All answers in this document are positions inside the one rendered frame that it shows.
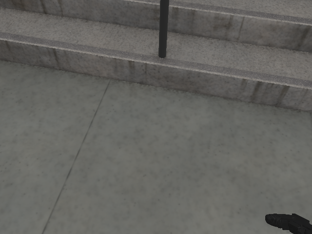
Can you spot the robot right hand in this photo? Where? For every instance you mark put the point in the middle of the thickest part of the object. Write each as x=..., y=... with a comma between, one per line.
x=293, y=222

